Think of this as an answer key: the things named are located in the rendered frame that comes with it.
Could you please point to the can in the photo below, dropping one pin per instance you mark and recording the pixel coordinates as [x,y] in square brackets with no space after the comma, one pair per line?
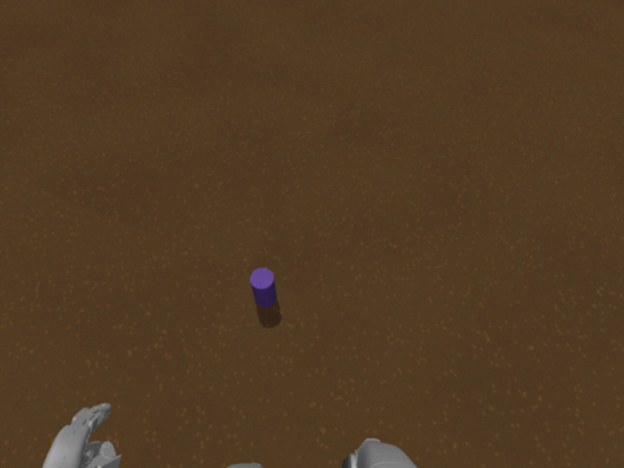
[263,285]

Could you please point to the left robot hand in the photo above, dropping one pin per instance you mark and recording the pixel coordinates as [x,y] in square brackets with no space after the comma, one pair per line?
[71,447]

